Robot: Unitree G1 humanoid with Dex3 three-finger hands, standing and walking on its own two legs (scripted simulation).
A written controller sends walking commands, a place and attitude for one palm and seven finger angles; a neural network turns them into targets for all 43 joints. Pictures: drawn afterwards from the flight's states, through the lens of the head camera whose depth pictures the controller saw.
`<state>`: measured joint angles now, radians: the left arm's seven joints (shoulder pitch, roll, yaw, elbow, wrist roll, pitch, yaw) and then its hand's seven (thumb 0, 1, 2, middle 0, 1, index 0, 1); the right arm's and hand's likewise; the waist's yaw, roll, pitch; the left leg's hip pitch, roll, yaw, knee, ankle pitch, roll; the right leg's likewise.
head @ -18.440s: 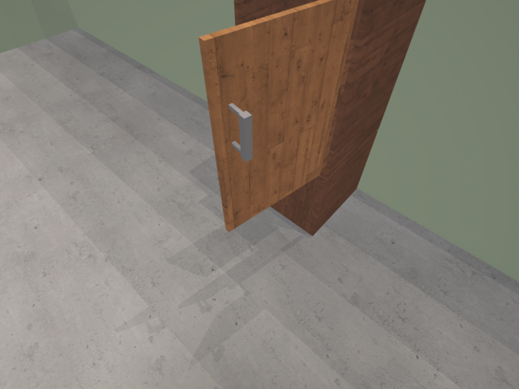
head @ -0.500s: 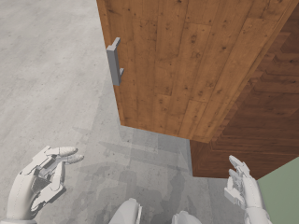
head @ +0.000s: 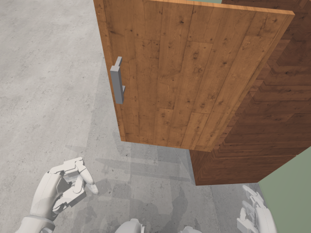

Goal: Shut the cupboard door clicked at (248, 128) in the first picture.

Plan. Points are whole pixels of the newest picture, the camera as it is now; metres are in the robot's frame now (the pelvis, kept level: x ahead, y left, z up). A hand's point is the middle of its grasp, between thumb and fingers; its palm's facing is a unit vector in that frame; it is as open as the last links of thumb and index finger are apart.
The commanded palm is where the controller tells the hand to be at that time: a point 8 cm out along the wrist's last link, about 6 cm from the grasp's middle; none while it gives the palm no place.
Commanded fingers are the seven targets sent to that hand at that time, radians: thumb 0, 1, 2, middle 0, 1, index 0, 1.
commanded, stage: raise the hand and make a fist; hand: left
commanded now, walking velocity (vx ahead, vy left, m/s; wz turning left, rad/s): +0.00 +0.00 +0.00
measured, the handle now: (119, 81) +0.48 +0.14 +0.11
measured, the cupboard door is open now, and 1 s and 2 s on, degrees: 80 80 80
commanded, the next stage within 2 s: bring the fist close to the handle in 0.82 s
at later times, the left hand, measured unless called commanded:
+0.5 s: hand (63, 159) +0.24 +0.20 +0.13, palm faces +0.00 -1.00 -0.07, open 3.1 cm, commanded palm +0.20 +0.25 +0.12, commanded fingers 0.00 0.90 0.90 -1.30 -1.50 -1.30 -1.50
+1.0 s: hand (91, 168) +0.23 +0.15 +0.10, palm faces -0.06 -1.00 -0.07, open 3.1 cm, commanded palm +0.22 +0.21 +0.12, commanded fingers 0.00 0.90 0.90 -1.30 -1.50 -1.30 -1.50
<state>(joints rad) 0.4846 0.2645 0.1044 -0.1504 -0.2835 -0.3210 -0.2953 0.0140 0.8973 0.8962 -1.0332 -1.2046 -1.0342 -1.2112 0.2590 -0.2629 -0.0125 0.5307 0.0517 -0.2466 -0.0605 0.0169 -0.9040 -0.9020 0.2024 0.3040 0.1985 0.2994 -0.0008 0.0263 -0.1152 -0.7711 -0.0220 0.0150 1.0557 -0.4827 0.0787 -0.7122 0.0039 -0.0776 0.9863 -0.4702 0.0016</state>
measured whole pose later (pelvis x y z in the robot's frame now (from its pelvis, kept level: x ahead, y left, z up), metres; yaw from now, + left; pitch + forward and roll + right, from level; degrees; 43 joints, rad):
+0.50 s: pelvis +0.01 +0.00 +0.03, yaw +1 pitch +6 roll -3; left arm 0.31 0.30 0.19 -0.13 -0.29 -0.21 -0.25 0.01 0.89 0.90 -1.30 -1.49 -1.30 -1.50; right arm 0.28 -0.24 0.06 0.55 0.06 -0.24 -0.05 0.01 -0.90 -0.90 0.21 0.30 0.20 0.30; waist 0.01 0.05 -0.09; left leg -0.56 -0.04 0.01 0.87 -0.42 0.08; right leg -0.50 0.00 -0.07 0.80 -0.41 0.01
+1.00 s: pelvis +0.01 -0.03 +0.03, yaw +1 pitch +6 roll -1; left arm 0.36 0.28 0.14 -0.08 -0.28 -0.19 -0.27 0.01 0.89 0.90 -1.30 -1.50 -1.30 -1.50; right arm 0.26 -0.26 0.04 0.54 0.05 -0.25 -0.06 0.01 -0.90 -0.90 0.20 0.30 0.20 0.30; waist 0.00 0.06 -0.09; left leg -0.55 -0.02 0.00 0.85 -0.41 0.04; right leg -0.50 0.01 -0.09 0.81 -0.42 -0.03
